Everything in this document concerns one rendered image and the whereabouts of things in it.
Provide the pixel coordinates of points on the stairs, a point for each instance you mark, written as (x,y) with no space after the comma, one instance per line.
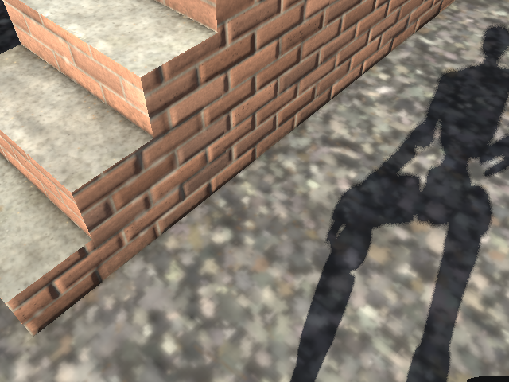
(119,117)

